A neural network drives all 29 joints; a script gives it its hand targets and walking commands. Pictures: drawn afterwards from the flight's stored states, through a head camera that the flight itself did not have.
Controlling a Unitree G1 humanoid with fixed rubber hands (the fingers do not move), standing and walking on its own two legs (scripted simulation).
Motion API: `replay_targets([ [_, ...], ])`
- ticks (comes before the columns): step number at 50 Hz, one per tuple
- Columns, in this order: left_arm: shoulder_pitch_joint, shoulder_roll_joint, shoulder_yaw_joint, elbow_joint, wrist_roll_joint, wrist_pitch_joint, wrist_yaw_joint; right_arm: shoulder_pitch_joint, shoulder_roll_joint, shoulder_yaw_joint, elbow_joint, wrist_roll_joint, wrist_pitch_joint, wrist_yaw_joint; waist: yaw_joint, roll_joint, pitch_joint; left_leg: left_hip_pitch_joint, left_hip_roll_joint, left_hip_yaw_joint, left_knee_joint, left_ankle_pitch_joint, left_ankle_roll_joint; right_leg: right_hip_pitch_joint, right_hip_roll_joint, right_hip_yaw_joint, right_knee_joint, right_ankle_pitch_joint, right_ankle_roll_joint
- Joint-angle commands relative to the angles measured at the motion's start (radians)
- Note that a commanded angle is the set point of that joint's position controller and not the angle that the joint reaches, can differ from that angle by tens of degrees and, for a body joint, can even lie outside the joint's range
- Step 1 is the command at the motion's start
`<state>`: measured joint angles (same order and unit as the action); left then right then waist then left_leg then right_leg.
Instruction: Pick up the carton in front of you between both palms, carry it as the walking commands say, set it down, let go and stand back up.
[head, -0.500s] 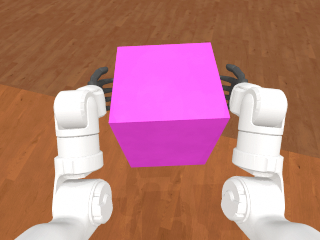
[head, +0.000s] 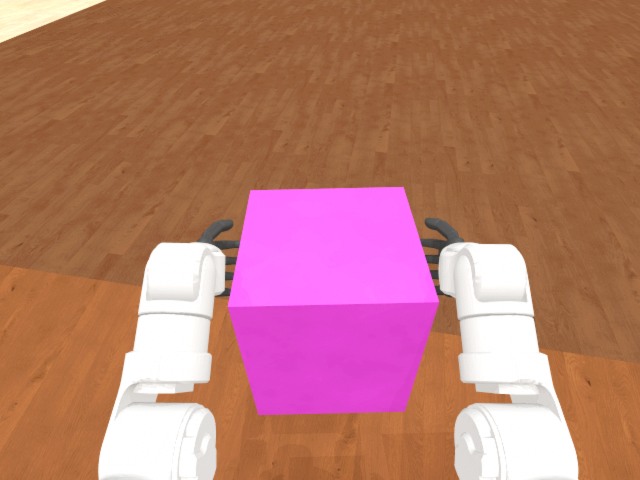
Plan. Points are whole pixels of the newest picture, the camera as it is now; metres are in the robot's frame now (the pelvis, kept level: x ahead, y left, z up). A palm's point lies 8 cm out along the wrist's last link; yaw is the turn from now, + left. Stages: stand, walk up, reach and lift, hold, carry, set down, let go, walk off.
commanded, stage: carry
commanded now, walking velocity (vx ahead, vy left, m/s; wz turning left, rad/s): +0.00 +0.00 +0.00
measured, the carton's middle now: (329, 303) +0.36 +0.00 +0.05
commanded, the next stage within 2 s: none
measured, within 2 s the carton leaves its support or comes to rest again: neither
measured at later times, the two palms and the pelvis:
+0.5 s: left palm (196, 273) +0.33 +0.15 +0.14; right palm (448, 270) +0.33 -0.14 +0.14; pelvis -0.01 +0.00 +0.00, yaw +0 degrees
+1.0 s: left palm (191, 285) +0.31 +0.16 +0.14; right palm (452, 281) +0.31 -0.14 +0.14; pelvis -0.03 +0.00 +0.01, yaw +1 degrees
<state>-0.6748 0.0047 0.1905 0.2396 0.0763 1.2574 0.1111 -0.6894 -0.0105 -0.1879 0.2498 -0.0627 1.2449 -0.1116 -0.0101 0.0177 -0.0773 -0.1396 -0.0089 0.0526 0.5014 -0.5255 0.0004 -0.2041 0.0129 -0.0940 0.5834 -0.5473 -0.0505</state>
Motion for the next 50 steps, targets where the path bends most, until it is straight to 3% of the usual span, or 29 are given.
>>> replay_targets([
  [1,-0.746,-1.117,-0.516,-0.146,-0.434,-0.045,-0.218,-0.701,1.150,0.518,-0.108,0.431,-0.028,0.231,0.007,-0.009,-0.421,0.133,0.128,-0.079,0.006,0.688,0.041,0.196,-0.124,0.104,-0.008,0.634,-0.022],
  [18,-0.757,-1.123,-0.513,-0.121,-0.438,-0.057,-0.228,-0.701,1.127,0.494,-0.088,0.405,-0.037,0.232,0.006,-0.002,-0.337,0.136,0.139,-0.089,-0.050,0.625,0.050,0.159,-0.125,0.094,-0.055,0.509,-0.023],
  [50,-0.765,-1.126,-0.511,-0.128,-0.436,-0.049,-0.230,-0.713,1.139,0.497,-0.091,0.413,-0.031,0.238,0.006,-0.006,-0.325,0.114,0.140,-0.087,-0.081,0.526,0.051,0.136,-0.133,0.092,-0.086,0.431,-0.028],
])
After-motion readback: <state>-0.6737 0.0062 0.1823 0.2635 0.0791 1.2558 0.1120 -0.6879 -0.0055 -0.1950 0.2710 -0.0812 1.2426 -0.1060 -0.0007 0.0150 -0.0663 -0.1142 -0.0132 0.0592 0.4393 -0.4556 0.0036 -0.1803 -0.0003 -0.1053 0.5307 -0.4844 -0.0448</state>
